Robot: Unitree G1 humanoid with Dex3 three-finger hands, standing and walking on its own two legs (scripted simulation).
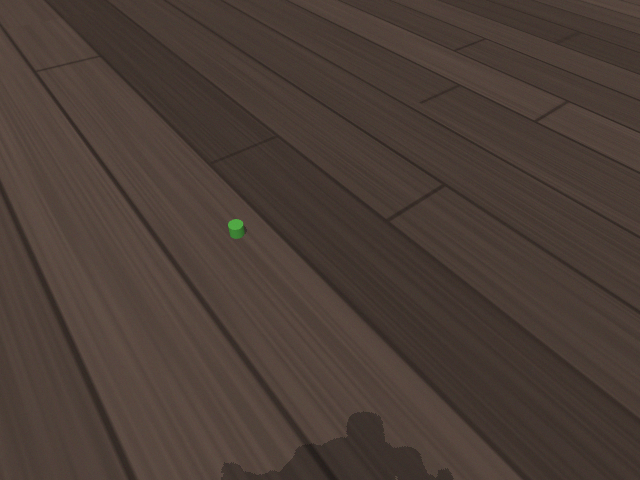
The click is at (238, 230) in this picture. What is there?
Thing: low tin
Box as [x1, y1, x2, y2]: [228, 219, 244, 238]
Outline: 231,220 228,223 230,235 234,238 241,237 244,233 242,222 238,219
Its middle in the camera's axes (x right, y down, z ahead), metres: -0.36 -0.05 +1.67
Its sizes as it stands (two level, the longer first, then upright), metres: 0.064 0.064 0.056
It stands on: the floor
